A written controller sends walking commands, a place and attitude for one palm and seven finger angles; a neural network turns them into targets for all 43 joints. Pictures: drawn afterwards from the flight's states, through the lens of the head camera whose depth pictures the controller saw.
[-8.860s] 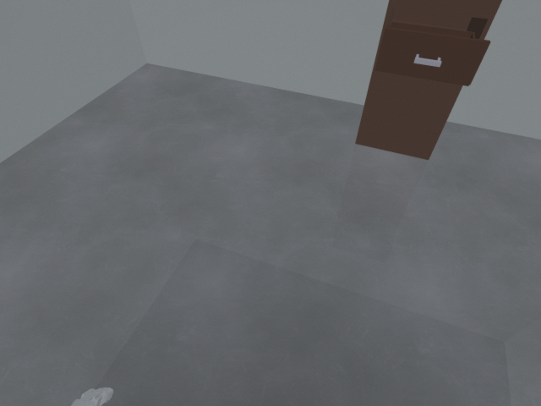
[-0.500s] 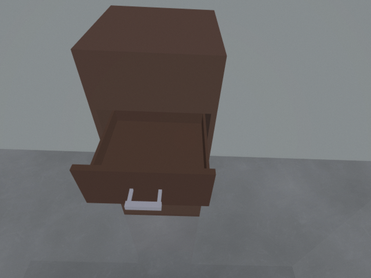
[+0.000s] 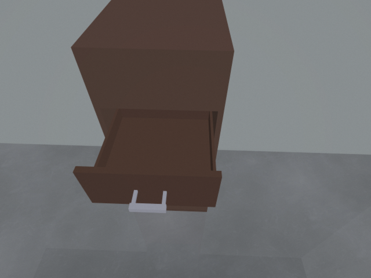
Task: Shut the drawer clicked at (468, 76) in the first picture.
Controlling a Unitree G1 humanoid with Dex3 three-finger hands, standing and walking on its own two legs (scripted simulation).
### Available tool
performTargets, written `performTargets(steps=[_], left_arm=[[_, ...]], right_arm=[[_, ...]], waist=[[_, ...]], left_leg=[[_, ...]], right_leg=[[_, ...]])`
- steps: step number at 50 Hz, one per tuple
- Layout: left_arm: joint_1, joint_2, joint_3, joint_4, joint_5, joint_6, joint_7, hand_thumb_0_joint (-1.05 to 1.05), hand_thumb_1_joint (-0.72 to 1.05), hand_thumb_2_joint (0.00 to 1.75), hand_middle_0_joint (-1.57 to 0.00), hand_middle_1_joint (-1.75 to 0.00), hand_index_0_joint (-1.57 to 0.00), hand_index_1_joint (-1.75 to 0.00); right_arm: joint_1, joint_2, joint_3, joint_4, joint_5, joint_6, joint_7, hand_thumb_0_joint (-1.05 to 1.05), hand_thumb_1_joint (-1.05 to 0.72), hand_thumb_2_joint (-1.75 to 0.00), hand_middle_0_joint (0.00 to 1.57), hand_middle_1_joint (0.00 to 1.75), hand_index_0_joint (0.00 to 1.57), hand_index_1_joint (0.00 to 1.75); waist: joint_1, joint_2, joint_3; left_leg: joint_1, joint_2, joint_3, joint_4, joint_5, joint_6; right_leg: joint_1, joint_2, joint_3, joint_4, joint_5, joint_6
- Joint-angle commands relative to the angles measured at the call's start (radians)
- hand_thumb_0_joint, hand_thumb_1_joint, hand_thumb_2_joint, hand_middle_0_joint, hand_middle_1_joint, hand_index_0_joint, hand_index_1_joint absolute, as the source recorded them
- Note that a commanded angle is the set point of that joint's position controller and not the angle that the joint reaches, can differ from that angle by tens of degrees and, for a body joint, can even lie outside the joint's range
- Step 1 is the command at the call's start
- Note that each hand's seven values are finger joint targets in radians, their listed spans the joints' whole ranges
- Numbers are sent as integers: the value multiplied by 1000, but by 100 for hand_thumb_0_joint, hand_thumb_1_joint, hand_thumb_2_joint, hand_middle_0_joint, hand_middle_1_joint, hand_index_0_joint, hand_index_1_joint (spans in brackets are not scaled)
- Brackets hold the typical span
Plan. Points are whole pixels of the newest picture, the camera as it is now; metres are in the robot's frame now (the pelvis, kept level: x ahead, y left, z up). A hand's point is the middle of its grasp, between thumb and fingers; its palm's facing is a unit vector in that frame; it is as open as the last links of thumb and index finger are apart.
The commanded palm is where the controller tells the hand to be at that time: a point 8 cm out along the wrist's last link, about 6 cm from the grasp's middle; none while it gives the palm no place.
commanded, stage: shuffle to correct the standing spot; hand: left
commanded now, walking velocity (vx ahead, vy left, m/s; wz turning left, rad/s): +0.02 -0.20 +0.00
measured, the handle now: (148, 201) +0.34 +0.13 -0.10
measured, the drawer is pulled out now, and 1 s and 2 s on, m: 0.26 0.26 0.26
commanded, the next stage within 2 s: come to a stop and stand still in 0.32 s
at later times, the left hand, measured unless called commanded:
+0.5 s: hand out of the picture +0.02 +0.12 -0.17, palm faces +0.04 -0.97 -0.25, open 7.4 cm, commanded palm none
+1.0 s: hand out of the picture +0.02 +0.08 -0.19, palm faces +0.05 -0.96 -0.28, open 7.4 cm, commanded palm none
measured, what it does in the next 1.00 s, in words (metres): steps to the right: left foot, then right foot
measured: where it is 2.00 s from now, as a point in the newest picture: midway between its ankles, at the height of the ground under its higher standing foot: outside the picture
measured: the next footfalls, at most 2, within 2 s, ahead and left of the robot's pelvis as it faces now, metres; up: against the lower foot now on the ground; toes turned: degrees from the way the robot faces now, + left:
left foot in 0.74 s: +0.08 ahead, -0.02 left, +0.00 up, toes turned +3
right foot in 0.94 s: +0.00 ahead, -0.28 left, +0.00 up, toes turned +4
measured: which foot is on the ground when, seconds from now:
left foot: down 0.00-0.38, up 0.40-0.72, down 0.74-1.00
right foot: down 0.00-0.72, up 0.74-0.92, down 0.94-1.00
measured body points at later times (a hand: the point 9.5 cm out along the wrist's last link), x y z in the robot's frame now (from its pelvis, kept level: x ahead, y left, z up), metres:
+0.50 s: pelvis +0.01 -0.07 -0.01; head +0.03 -0.08 +0.44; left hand +0.02 +0.17 -0.15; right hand +0.01 -0.31 -0.17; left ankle -0.02 +0.07 -0.70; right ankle -0.04 -0.09 -0.74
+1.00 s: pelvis +0.01 -0.12 -0.03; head +0.04 -0.14 +0.42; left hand +0.02 +0.13 -0.17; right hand +0.09 -0.36 -0.19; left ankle +0.06 -0.02 -0.73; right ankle -0.04 -0.28 -0.74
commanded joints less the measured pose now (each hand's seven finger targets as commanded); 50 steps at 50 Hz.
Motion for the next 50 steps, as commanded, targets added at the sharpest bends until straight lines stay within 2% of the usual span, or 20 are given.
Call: performTargets(steps=[1, 14, 19, 23, 27, 30, 32, 34, 35, 36, 37, 38, 39, 41, 44, 45, 47, 48, 49, 50], left_arm=[[53, 100, 17, -36, -4, -17, 6, 0, 90, 90, -20, -30, -20, -30], [67, 117, 48, -113, 18, 26, -26, 0, 90, 90, -20, -30, -20, -30], [108, 180, 72, -118, 18, 27, -12, 0, 90, 90, -20, -30, -20, -30], [120, 140, 70, -122, 11, 20, 12, 0, 90, 90, -20, -30, -20, -30], [125, 123, 46, -96, -1, -14, 33, 0, 90, 90, -20, -30, -20, -30], [73, 151, 54, -108, -7, -9, 41, 0, 90, 90, -20, -30, -20, -30], [-7, 200, 70, -140, -15, -1, 37, 0, 90, 90, -20, -30, -20, -30], [-107, 229, 88, -184, -31, 8, 29, 0, 90, 90, -20, -30, -20, -30], [-139, 194, 86, -209, -53, 16, 27, 0, 90, 90, -20, -30, -20, -30], [-60, 158, 77, -199, -59, 36, 35, 0, 90, 90, -20, -30, -20, -30], [47, 157, 82, -200, -37, 65, 40, 0, 90, 90, -20, -30, -20, -30], [150, 157, 92, -225, -9, 76, 26, 0, 90, 90, -20, -30, -20, -30], [185, 134, 82, -217, 11, 86, 11, 0, 90, 90, -20, -30, -20, -30], [175, 88, 59, -181, 13, 80, 2, 0, 90, 90, -20, -30, -20, -30], [164, 64, 36, -152, 8, 32, -3, 0, 90, 90, -20, -30, -20, -30], [176, 79, 36, -148, 14, 23, -1, 0, 90, 90, -20, -30, -20, -30], [36, 195, 47, -205, 26, 15, 4, 0, 90, 90, -20, -30, -20, -30], [-53, 257, 66, -239, 29, 10, 0, 0, 90, 90, -20, -30, -20, -30], [-125, 280, 86, -256, 34, 4, -1, 0, 90, 90, -20, -30, -20, -30], [-105, 256, 85, -241, 29, -4, 6, 0, 90, 90, -20, -30, -20, -30]], right_arm=[[58, -97, -16, -22, -1, -15, -6, 0, -90, -90, 20, 30, 20, 30], [51, -183, -67, -48, -14, 12, -23, 0, -90, -90, 20, 30, 20, 30], [28, -106, -52, -66, -10, 18, -25, 0, -90, -90, 20, 30, 20, 30], [13, -97, -54, -66, -8, 25, -31, 0, -90, -90, 20, 30, 20, 30], [23, -50, -38, -54, 6, 30, -25, 0, -90, -90, 20, 30, 20, 30], [101, -74, -47, -46, 16, 42, -39, 0, -90, -90, 20, 30, 20, 30], [208, -103, -64, -30, 23, 38, -49, 0, -90, -90, 20, 30, 20, 30], [378, -127, -80, -1, 19, 30, -60, 0, -90, -90, 20, 30, 20, 30], [416, -147, -83, -10, 5, 22, -61, 0, -90, -90, 20, 30, 20, 30], [178, -115, -60, -101, 7, 35, -55, 0, -90, -90, 20, 30, 20, 30], [-117, -105, -46, -207, 1, 37, -36, 0, -90, -90, 20, 30, 20, 30], [-302, -141, -58, -305, -10, 29, -16, 0, -90, -90, 20, 30, 20, 30], [-384, -126, -51, -334, -26, 27, -7, 0, -90, -90, 20, 30, 20, 30], [-248, -158, -69, -301, -44, 38, -2, 0, -90, -90, 20, 30, 20, 30], [-29, -165, -82, -217, -29, 53, 10, 0, -90, -90, 20, 30, 20, 30], [23, -140, -86, -202, -18, 58, 14, 0, -90, -90, 20, 30, 20, 30], [69, -71, -86, -213, -11, 68, 19, 0, -90, -90, 20, 30, 20, 30], [75, -100, -89, -228, -20, 63, 31, 0, -90, -90, 20, 30, 20, 30], [84, -105, -93, -232, -24, 55, 38, 0, -90, -90, 20, 30, 20, 30], [40, -92, -77, -231, -20, 40, 37, 0, -90, -90, 20, 30, 20, 30]], waist=[[-9, -11, 45], [-4, 47, 22], [14, -224, 11], [15, -68, 16], [3, 5, 20], [-41, -103, 43], [-94, -195, 29], [-186, -127, -2], [-222, 181, -10], [-101, 355, 39], [84, 264, 112], [175, 260, 110], [224, 185, 118], [140, 100, 114], [55, -29, -33], [39, -105, -53], [-33, -284, -4], [-59, -195, -10], [-92, -119, -17], [-54, -251, 17]], left_leg=[[42, 148, -129, -51, 196, 18], [-30, 272, -241, -71, 3, 80], [-264, 71, 29, 253, -127, -16], [-413, 65, -16, 590, -285, -31], [-383, 55, -31, 524, -194, -39], [-295, 6, 26, 374, -196, -40], [-135, -67, 118, 217, -141, -12], [155, -26, 107, 27, 66, 61], [186, 191, -100, -76, 207, 173], [-195, 386, -367, -112, 224, 273], [-555, 418, -370, -151, -57, 240], [-784, 426, -380, -156, -251, 188], [-848, 303, -314, -178, -308, 104], [-628, 192, -201, -158, -325, 94], [-239, 128, -150, 63, -307, 78], [-223, 79, -103, 184, -315, 42], [-261, -10, 1, 493, -262, -40], [-206, 14, -2, 603, -221, -50], [-197, 22, -3, 624, -188, -54], [-250, 54, -24, 521, -194, -52]], right_leg=[[-90, -115, 100, -69, 201, 4], [-195, -47, 54, 55, 9, 12], [24, -204, 283, -116, 291, -26], [133, -238, 263, -52, 799, -95], [160, -216, 216, -37, 957, 81], [131, -174, 144, -33, 1241, 224], [76, -137, 74, 32, 1483, 257], [-168, -81, 23, 241, 1286, 280], [-321, 15, 15, 653, 640, 251], [-275, 42, 172, 1089, -311, 152], [-148, -23, 278, 1219, -338, 39], [-69, -48, 286, 1276, -311, 6], [-75, -28, 176, 1145, -239, 13], [-167, -26, -10, 775, -218, 36], [-158, -18, -94, 166, -165, 53], [-128, -34, -37, 35, -126, 44], [-290, -325, 416, -168, -314, -99], [-362, -387, 462, -217, -333, -149], [-331, -335, 407, -155, -136, -138], [-266, -305, 394, -91, 21, -123]])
